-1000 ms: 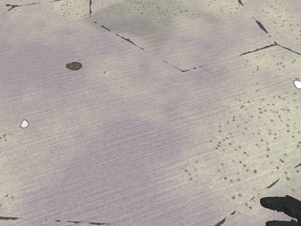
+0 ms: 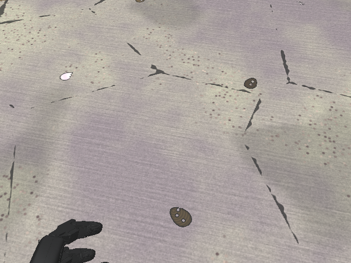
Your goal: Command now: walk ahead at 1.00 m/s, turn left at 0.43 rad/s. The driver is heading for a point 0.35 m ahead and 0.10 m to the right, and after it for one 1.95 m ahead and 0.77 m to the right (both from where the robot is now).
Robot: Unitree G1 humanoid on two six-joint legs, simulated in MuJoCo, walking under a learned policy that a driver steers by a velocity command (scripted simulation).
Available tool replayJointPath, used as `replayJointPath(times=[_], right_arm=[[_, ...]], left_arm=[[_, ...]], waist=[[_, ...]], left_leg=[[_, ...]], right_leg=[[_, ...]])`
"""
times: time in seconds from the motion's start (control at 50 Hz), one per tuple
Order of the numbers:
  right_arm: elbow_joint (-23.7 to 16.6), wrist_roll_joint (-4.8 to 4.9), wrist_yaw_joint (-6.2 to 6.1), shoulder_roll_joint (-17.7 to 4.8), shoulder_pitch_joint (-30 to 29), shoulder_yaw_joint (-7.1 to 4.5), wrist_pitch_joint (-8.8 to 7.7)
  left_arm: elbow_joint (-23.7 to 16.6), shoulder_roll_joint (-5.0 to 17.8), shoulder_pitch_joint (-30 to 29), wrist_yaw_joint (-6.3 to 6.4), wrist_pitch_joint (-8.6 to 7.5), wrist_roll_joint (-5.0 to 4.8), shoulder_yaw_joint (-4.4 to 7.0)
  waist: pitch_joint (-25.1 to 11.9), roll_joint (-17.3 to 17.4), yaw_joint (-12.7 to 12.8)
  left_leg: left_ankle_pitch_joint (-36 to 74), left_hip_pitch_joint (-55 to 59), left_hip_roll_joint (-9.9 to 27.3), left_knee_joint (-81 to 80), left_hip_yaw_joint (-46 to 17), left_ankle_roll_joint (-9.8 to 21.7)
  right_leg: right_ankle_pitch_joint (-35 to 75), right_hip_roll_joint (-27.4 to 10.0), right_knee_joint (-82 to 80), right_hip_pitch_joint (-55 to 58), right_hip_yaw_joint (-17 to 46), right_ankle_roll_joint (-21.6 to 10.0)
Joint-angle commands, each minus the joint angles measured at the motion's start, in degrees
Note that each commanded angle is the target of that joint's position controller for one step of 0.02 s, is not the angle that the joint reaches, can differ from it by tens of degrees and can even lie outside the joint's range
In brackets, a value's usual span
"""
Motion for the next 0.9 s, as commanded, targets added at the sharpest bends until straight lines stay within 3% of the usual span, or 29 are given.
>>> replayJointPath(times=[0.02, 0.06, 0.1, 0.12, 0.14, 0.16, 0.18, 0.2, 0.22, 0.24, 0.26, 0.28, 0.32, 0.34, 0.38, 0.4, 0.46, 0.5, 0.52, 0.54, 0.56, 0.58, 0.6, 0.62, 0.66, 0.7, 0.78, 0.86, 0.9], right_arm=[[-3.6, 0.96, 0.41, -7.2, -3.0, -1.64, -2.87], [-2.0, 0.23, 0.01, -8.4, -0.4, -1.7, -2.97], [-1.0, -0.72, -0.81, -11.0, 0.8, -1.96, -2.66], [-0.4, -1.9, -1.21, -11.9, 0.6, -2.1, -2.12], [-0.5, -2.49, -1.64, -11.1, -1.8, -1.88, -1.6], [-2.1, -2.9, -2.11, -7.4, -4.0, -0.9, -1.62], [-4.2, 0.57, -1.42, -1.7, 2.9, 0.29, -2.36], [-4.6, -1.64, -2.08, -5.1, -1.2, 0.78, -2.73], [-6.1, -1.73, -1.88, -5.4, -8.4, 0.99, -2.98], [-7.4, -2.26, -1.66, -5.0, -12.0, 1.47, -3.22], [-9.6, -3.07, -1.45, -4.6, -16.5, 1.36, -2.66], [-10.3, -3.37, -1.17, -3.4, -14.5, 1.97, -1.61], [-11.0, -3.31, -1.06, -2.7, -13.9, 2.55, -0.16], [-11.6, -2.92, -0.9, -2.1, -14.7, 2.96, 0.03], [-12.7, -1.94, -0.67, 0.0, -17.4, 4.05, 0.54], [-13.1, -1.23, -0.9, -0.1, -18.1, 4.14, 0.83], [-14.2, -1.34, -1.74, -2.1, -21.8, 3.69, 0.99], [-13.5, -1.45, -2.07, -3.5, -19.1, 3.18, -0.1], [-12.8, -1.85, -2.55, -4.6, -16.4, 2.83, -0.9], [-12.8, -2.33, -3.22, -8.2, -12.1, 2.06, -1.42], [-14.2, -2.11, -3.1, -8.4, -11.0, 2.22, -0.44], [-13.9, -0.45, -3.18, -8.1, -11.8, 0.94, 0.66], [-15.0, -0.37, -3.56, -3.6, -15.0, 1.88, 1.29], [-15.3, -0.79, -3.81, -0.6, -18.1, 2.82, 1.84], [-14.9, -1.53, -4.25, -1.8, -20.0, 2.37, 2.29], [-13.9, -1.87, -3.79, -2.2, -18.9, 1.74, 2.05], [-13.4, -2.29, -3.06, -3.5, -18.2, 0.62, 1.91], [-13.5, -2.57, -2.02, -6.3, -17.7, -0.91, 2.41], [-13.4, -1.83, -1.43, -7.5, -16.9, -1.59, 2.97]], left_arm=[[-2.5, 3.7, -2.6, -0.63, -0.54, -1.21, 0.82], [-2.7, 5.6, -5.3, -0.26, -0.58, -1.12, 1.58], [-1.2, 8.1, 0.0, 0.19, -0.88, -1.05, 2.92], [0.9, 10.0, 7.6, 0.79, -0.94, -1.5, 4.03], [4.9, 11.4, 19.5, 1.48, -0.97, -1.21, 4.96], [7.6, 14.7, 31.4, 2.09, -0.89, -0.65, 6.05], [9.2, 19.5, 31.1, 1.27, -0.74, -0.65, 7.43], [7.5, 15.2, 25.1, 0.21, -0.31, -2.08, 7.39], [7.2, 12.2, 21.3, 0.11, -0.57, -2.73, 6.69], [8.4, 10.0, 20.7, 0.01, -0.56, -2.7, 6.22], [9.6, 9.4, 22.3, 0.23, -0.66, -3.29, 5.88], [10.6, 10.1, 22.1, 0.55, -0.81, -3.25, 5.99], [10.8, 10.8, 20.8, 0.42, -0.92, -3.38, 6.18], [10.4, 11.6, 19.0, 0.4, -0.58, -2.88, 6.4], [9.8, 12.1, 17.7, 0.42, 0.37, -2.42, 6.77], [9.7, 12.4, 18.3, 0.47, 0.67, -2.44, 7.12], [9.7, 11.7, 20.1, 0.84, 2.35, -3.17, 7.8], [8.4, 12.6, 18.7, 1.58, 3.11, -3.0, 8.36], [7.9, 11.9, 18.4, 1.6, 3.01, -3.34, 8.34], [6.4, 8.7, 20.6, 1.43, 2.63, -4.08, 7.6], [6.9, 5.2, 31.2, 2.36, 3.17, -4.48, 6.96], [7.2, 9.2, 33.5, 2.74, 4.12, -2.91, 7.39], [7.9, 11.1, 28.1, 2.46, 5.26, -1.59, 8.01], [6.9, 11.0, 22.9, 1.67, 5.97, -1.4, 8.23], [5.6, 9.4, 20.4, 0.33, 7.43, -1.95, 7.94], [4.6, 7.7, 19.3, -0.2, 8.09, -2.6, 7.41], [1.4, 6.5, 13.8, -1.43, 8.82, -2.64, 6.55], [-0.9, 7.5, 10.1, -2.56, 9.0, -3.25, 6.5], [-1.2, 7.9, 10.7, -2.7, 8.64, -3.22, 6.76]], waist=[[2.3, 0.3, 0.7], [2.0, -0.2, -1.2], [-2.4, 2.9, 1.3], [-6.3, 4.4, 5.5], [-10.1, 3.8, 11.7], [-16.2, -0.4, 16.6], [-22.6, -24.6, 9.6], [-19.6, -10.1, 9.4], [-12.7, -3.8, 9.0], [-7.1, 1.4, 8.0], [-3.7, 3.3, 8.0], [-2.8, -0.3, 5.4], [-3.5, -0.3, 3.1], [-3.9, -0.5, 2.2], [-6.1, -2.4, 2.5], [-5.8, -5.5, 2.8], [-7.3, -5.3, 5.1], [-7.0, -5.1, 3.5], [-7.2, -3.4, 2.2], [-12.1, 4.1, 1.9], [-19.1, 11.3, 6.4], [-23.9, 13.6, 5.9], [-17.6, 6.8, 5.7], [-11.9, 5.3, 5.6], [-7.4, 8.1, 6.3], [-7.2, 8.1, 6.7], [-7.2, 8.9, 6.1], [-7.0, 10.5, 5.2], [-7.0, 8.2, 6.3]], left_leg=[[26.3, -15.7, 14.1, -12.3, -8.8, 4.0], [36.2, -3.4, 16.0, -10.2, -6.5, 2.4], [61.2, 5.6, 18.6, 0.5, -3.8, 0.2], [69.1, 7.6, 19.5, 10.3, -2.4, -0.8], [66.7, 3.2, 17.6, 24.3, 0.3, -2.3], [47.1, -8.1, 13.8, 46.2, 3.2, -3.6], [-8.6, -31.0, 0.8, 70.0, 6.7, -9.2], [-7.9, -38.4, 5.6, 71.3, 3.0, -8.0], [-4.3, -40.2, 9.6, 67.8, 1.7, -8.8], [-3.9, -38.8, 10.9, 62.8, 3.2, -8.9], [-4.6, -37.1, 11.6, 58.2, 4.0, -9.5], [-6.1, -36.1, 12.2, 55.4, 3.9, -10.4], [-6.9, -32.6, 12.8, 45.1, 4.5, -11.8], [-4.9, -29.2, 11.7, 38.5, 6.4, -12.4], [4.4, -20.2, 9.0, 28.6, 9.3, -12.5], [7.9, -17.6, 8.5, 23.7, 9.4, -12.1], [15.5, -13.6, 7.1, 15.7, 7.7, -11.7], [18.0, -9.7, 8.3, 9.7, 4.7, -10.8], [21.5, -5.6, 10.7, 5.6, 3.4, -9.8], [36.1, 3.8, 23.5, 6.2, -6.0, -6.9], [62.0, 11.3, 40.9, 11.3, -17.8, -0.4], [50.6, 9.4, 43.4, 8.4, -25.5, 5.3], [36.2, 3.6, 37.6, 5.2, -20.0, 4.5], [28.6, -1.7, 32.8, 2.7, -12.2, 2.5], [28.6, -8.5, 29.1, 0.0, -3.2, 1.6], [29.9, -10.2, 28.0, -0.3, 1.9, 1.5], [21.0, -12.1, 29.8, -1.3, 7.2, 1.1], [10.7, -15.0, 30.9, 0.3, 12.2, -1.7], [5.5, -16.9, 31.0, 5.2, 15.2, -4.8]], right_leg=[[16.9, 2.8, -10.1, 19.3, -6.8, -2.6], [13.4, 4.6, -15.0, 15.7, -8.5, -5.4], [3.6, 8.5, -14.9, 18.6, -10.4, -8.0], [-1.9, 10.5, -14.9, 24.9, -10.3, -9.4], [-0.9, 9.7, -16.5, 36.1, -9.6, -10.9], [-3.8, 1.1, -12.8, 50.5, -0.1, -13.6], [9.5, -14.9, -21.4, 65.8, 38.2, -25.1], [15.2, -12.5, -23.4, 63.4, 40.5, -25.6], [21.7, -11.0, -22.5, 56.6, 30.0, -24.5], [30.9, -8.4, -23.7, 48.0, 24.2, -22.6], [37.6, -5.0, -25.2, 41.6, 20.0, -20.9], [43.0, -4.4, -25.3, 38.3, 18.8, -21.7], [44.9, -1.4, -26.2, 33.0, 15.0, -19.9], [45.3, 1.4, -26.6, 29.0, 12.5, -18.8], [46.1, 5.7, -26.3, 21.9, 9.3, -15.4], [45.8, 6.2, -24.3, 20.8, 9.5, -14.0], [28.3, 9.0, -20.4, 22.8, 13.4, -8.9], [21.0, 9.1, -15.1, 23.8, 17.9, -7.1], [17.1, 11.2, -9.1, 23.2, 17.2, -5.7], [-0.6, 13.8, 4.2, 19.3, 12.5, -3.7], [-39.8, 18.5, 17.9, 13.9, 4.7, -3.6], [-36.6, 15.1, 24.7, 11.2, -0.1, -3.5], [-30.3, 12.1, 27.1, 9.7, -0.5, -2.7], [-26.2, 11.1, 26.1, 9.2, -1.2, -1.7], [-22.9, 9.3, 26.2, 11.1, -2.4, 0.0], [-21.2, 8.9, 23.3, 12.7, -3.6, 0.1], [-18.5, 6.1, 12.0, 15.9, -5.0, -1.2], [-18.2, 6.8, -0.4, 24.1, -9.2, -3.2], [-15.3, 8.1, -9.3, 29.6, -10.6, -4.6]])
Velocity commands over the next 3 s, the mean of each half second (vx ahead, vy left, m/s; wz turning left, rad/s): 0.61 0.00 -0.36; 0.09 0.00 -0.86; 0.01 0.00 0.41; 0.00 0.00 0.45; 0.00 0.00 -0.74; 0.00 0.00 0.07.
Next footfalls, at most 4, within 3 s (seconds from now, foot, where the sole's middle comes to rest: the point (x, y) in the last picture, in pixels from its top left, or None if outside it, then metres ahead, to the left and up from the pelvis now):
0.14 right None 0.35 -0.16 -0.77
0.54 left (181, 223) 0.62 -0.03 -0.77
0.94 right None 0.43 -0.20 -0.77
1.36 left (183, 250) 0.51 -0.02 -0.77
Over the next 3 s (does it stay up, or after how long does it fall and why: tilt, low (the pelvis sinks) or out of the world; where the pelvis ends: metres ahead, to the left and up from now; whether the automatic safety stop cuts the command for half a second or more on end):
stays up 0.46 -0.10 0.00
